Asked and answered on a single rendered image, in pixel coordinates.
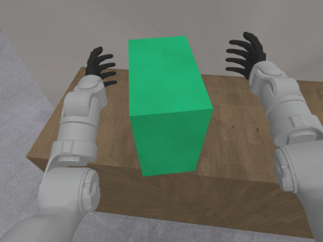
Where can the robot right forearm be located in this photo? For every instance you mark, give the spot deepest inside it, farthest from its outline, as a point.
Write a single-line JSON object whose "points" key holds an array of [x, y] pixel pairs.
{"points": [[286, 109]]}

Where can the robot right hand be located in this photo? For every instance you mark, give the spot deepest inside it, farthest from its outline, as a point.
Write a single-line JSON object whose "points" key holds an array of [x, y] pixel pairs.
{"points": [[253, 55]]}

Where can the left robot upper arm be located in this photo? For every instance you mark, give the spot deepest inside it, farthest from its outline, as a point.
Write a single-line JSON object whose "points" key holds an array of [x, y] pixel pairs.
{"points": [[66, 195]]}

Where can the right robot upper arm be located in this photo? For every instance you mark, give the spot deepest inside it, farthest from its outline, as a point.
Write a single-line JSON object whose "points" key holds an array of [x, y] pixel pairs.
{"points": [[299, 169]]}

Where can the pedestal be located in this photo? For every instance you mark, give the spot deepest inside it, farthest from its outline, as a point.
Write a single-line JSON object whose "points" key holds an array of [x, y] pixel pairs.
{"points": [[234, 184]]}

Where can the carton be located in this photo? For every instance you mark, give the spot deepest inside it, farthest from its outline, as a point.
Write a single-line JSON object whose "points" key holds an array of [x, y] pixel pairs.
{"points": [[169, 107]]}

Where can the robot left hand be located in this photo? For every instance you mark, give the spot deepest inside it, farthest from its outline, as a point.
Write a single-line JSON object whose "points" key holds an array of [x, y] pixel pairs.
{"points": [[93, 67]]}

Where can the robot left forearm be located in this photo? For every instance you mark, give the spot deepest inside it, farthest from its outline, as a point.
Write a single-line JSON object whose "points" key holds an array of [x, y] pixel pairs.
{"points": [[76, 142]]}

